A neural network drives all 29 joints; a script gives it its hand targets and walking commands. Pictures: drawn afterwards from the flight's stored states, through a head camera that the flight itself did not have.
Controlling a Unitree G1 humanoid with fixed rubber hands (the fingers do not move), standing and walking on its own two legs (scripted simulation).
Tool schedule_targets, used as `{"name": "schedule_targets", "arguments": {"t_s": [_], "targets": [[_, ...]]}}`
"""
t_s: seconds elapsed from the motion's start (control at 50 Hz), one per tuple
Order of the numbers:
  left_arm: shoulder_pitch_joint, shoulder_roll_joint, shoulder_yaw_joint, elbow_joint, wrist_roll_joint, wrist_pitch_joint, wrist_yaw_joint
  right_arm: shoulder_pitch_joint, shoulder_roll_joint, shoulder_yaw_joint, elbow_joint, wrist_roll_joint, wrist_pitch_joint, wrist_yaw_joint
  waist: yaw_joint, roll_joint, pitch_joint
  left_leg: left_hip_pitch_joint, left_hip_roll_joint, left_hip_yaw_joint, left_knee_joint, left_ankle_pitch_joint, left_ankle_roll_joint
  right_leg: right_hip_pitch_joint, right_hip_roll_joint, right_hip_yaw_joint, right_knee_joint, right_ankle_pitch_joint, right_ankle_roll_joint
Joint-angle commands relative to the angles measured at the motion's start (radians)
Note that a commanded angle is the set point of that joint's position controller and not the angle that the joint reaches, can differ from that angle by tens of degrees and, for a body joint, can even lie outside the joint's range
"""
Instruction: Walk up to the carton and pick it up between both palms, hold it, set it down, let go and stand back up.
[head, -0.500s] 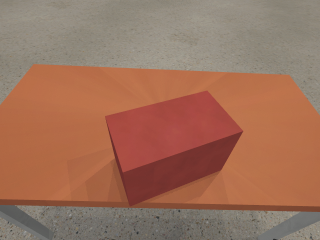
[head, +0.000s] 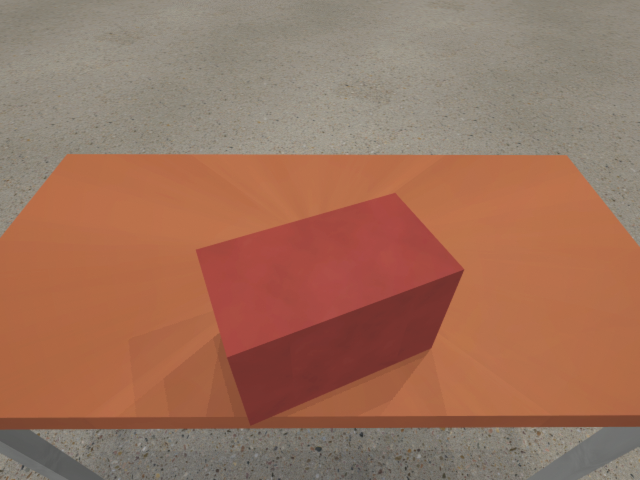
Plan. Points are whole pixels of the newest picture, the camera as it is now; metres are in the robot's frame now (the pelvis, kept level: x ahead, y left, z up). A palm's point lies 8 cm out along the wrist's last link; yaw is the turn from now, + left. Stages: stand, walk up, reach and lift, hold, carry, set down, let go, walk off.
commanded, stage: walk up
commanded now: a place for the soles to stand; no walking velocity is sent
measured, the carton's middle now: (325, 304) +0.38 +0.00 +0.01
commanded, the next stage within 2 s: reach and lift in 1.00 s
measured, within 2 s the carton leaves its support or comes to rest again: neither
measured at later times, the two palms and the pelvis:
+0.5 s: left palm out of the picture +0.14 +0.31 -0.10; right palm out of the picture +0.10 -0.31 -0.11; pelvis +0.02 +0.01 +0.00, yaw +1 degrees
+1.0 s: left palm out of the picture +0.11 +0.32 -0.11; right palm out of the picture +0.09 -0.31 -0.11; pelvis +0.02 +0.01 +0.00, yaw +1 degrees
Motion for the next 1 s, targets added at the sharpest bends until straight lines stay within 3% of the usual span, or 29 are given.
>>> {"name": "schedule_targets", "arguments": {"t_s": [0.0,0.02,0.1,0.18,0.26,0.32,0.4,0.44,0.46,0.52,0.56,0.62,0.7,0.78,0.84,0.92,0.98], "targets": [[-0.063,0.206,0.044,-0.063,0.008,-0.018,0.006,0.002,-0.180,-0.031,-0.030,-0.009,-0.013,-0.005,-0.004,-0.048,-0.018,-0.132,0.079,-0.062,-0.060,-0.103,0.063,0.056,-0.125,0.188,-0.108,-0.288,-0.035],[-0.051,0.202,0.048,-0.062,0.009,-0.019,0.006,0.004,-0.177,-0.030,-0.031,-0.007,-0.016,-0.007,0.002,-0.084,-0.004,-0.119,0.084,-0.062,-0.058,-0.058,0.059,0.042,-0.125,0.182,-0.115,-0.256,-0.036],[-0.051,0.192,0.049,-0.063,0.003,-0.022,0.006,0.035,-0.181,-0.032,-0.033,-0.010,-0.022,-0.010,-0.006,-0.026,-0.024,-0.125,0.091,-0.065,-0.065,0.012,0.061,0.085,-0.115,0.153,-0.059,-0.096,-0.038],[-0.036,0.193,0.050,-0.075,-0.001,-0.022,0.007,0.048,-0.192,-0.033,-0.044,-0.005,-0.026,-0.015,-0.005,-0.033,-0.063,-0.103,0.105,-0.078,-0.055,0.129,0.060,0.124,-0.113,0.130,-0.009,0.060,-0.040],[-0.040,0.184,0.044,-0.074,-0.006,-0.019,0.010,0.047,-0.191,-0.036,-0.063,-0.004,-0.026,-0.017,-0.011,0.007,-0.070,-0.078,0.119,-0.084,-0.050,0.238,0.060,0.129,-0.113,0.116,0.029,0.169,-0.042],[-0.035,0.188,0.043,-0.078,-0.003,-0.021,0.013,0.051,-0.188,-0.039,-0.076,0.002,-0.023,-0.021,-0.010,-0.027,-0.087,-0.068,0.121,-0.075,-0.030,0.291,0.057,0.150,-0.114,0.106,0.046,0.227,-0.047],[-0.044,0.180,0.035,-0.086,-0.008,-0.014,0.013,0.044,-0.184,-0.036,-0.083,-0.002,-0.020,-0.022,-0.011,0.017,-0.043,-0.090,0.125,-0.079,-0.043,0.263,0.060,0.116,-0.109,0.103,0.043,0.179,-0.043],[-0.047,0.188,0.036,-0.096,-0.004,-0.016,0.013,0.042,-0.180,-0.041,-0.090,-0.002,-0.020,-0.021,-0.012,-0.031,-0.057,-0.079,0.115,-0.073,-0.028,0.254,0.061,0.121,-0.110,0.107,0.041,0.173,-0.043],[-0.056,0.186,0.038,-0.096,-0.002,-0.016,0.012,0.043,-0.189,-0.044,-0.088,-0.004,-0.018,-0.021,-0.017,0.007,-0.054,-0.088,0.115,-0.068,-0.029,0.239,0.062,0.117,-0.108,0.101,0.051,0.168,-0.050],[-0.046,0.184,0.032,-0.098,-0.005,-0.016,0.011,0.033,-0.197,-0.045,-0.097,-0.003,-0.018,-0.020,-0.007,-0.001,-0.056,-0.074,0.121,-0.076,-0.044,0.206,0.064,0.113,-0.109,0.107,0.041,0.132,-0.044],[-0.057,0.186,0.033,-0.096,-0.003,-0.018,0.011,0.021,-0.174,-0.037,-0.100,0.002,-0.020,-0.018,0.000,-0.050,-0.043,-0.095,0.116,-0.081,-0.051,0.211,0.061,0.132,-0.115,0.115,0.034,0.173,-0.043],[-0.057,0.190,0.035,-0.102,-0.002,-0.018,0.013,0.019,-0.183,-0.039,-0.109,-0.004,-0.020,-0.015,-0.008,0.002,-0.060,-0.066,0.109,-0.069,-0.042,0.197,0.057,0.127,-0.117,0.119,0.019,0.141,-0.042],[-0.046,0.200,0.039,-0.103,0.000,-0.019,0.013,0.031,-0.184,-0.042,-0.105,-0.001,-0.018,-0.014,-0.010,-0.037,-0.057,-0.063,0.117,-0.072,-0.042,0.185,0.062,0.115,-0.109,0.107,0.023,0.132,-0.045],[-0.040,0.195,0.035,-0.103,-0.003,-0.020,0.012,0.022,-0.181,-0.039,-0.106,-0.002,-0.016,-0.012,-0.004,-0.001,-0.035,-0.082,0.109,-0.077,-0.045,0.147,0.063,0.106,-0.112,0.120,0.006,0.094,-0.041],[-0.039,0.199,0.037,-0.101,0.001,-0.020,0.013,0.025,-0.180,-0.039,-0.106,-0.001,-0.015,-0.012,-0.008,-0.043,-0.035,-0.073,0.105,-0.071,-0.042,0.124,0.062,0.086,-0.108,0.126,-0.005,0.076,-0.042],[-0.032,0.186,0.037,-0.102,-0.003,-0.022,0.012,0.029,-0.183,-0.040,-0.111,0.000,-0.015,-0.012,-0.007,0.015,-0.050,-0.075,0.107,-0.081,-0.057,0.137,0.068,0.100,-0.101,0.118,0.018,0.089,-0.044],[-0.029,0.199,0.039,-0.103,0.000,-0.021,0.011,0.033,-0.189,-0.040,-0.109,0.000,-0.019,-0.013,0.000,-0.029,-0.037,-0.089,0.109,-0.078,-0.047,0.143,0.062,0.109,-0.110,0.115,0.006,0.092,-0.042]]}}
